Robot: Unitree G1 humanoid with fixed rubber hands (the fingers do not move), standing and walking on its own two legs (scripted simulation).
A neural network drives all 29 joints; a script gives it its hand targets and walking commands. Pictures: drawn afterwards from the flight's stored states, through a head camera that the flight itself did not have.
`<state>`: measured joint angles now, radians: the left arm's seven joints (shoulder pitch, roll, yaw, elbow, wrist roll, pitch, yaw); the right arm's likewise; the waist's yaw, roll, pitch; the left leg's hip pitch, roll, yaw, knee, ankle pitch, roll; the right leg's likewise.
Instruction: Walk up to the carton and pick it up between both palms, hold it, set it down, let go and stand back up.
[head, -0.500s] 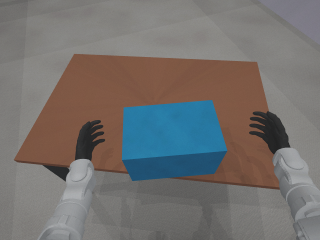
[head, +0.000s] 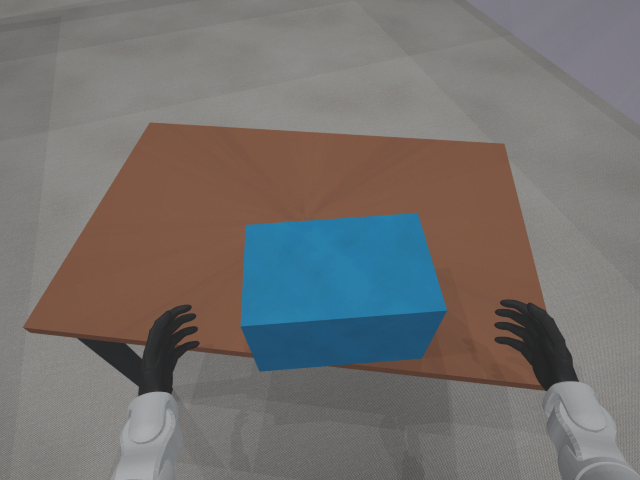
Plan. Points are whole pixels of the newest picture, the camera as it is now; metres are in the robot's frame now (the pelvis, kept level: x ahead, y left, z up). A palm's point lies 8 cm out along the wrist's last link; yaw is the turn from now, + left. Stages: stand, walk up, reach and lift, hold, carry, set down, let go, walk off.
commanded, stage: set down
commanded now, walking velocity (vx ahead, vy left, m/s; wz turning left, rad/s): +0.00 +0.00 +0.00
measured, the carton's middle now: (336, 294) +0.41 -0.01 -0.09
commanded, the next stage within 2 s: let go in 1.38 s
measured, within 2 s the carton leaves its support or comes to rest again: neither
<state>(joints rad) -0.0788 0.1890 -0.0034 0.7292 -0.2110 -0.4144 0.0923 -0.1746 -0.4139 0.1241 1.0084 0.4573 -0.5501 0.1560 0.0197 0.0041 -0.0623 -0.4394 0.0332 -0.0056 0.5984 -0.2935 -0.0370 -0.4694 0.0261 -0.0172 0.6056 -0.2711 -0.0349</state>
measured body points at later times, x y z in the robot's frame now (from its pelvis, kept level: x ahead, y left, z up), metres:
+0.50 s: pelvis +0.01 +0.00 +0.01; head +0.04 +0.00 +0.45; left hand +0.23 +0.23 -0.05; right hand +0.23 -0.25 -0.05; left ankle +0.00 +0.14 -0.73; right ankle +0.02 -0.10 -0.73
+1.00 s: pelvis +0.03 +0.02 +0.02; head +0.03 +0.03 +0.47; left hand +0.21 +0.25 -0.07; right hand +0.20 -0.22 -0.06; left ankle +0.00 +0.14 -0.73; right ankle +0.02 -0.10 -0.73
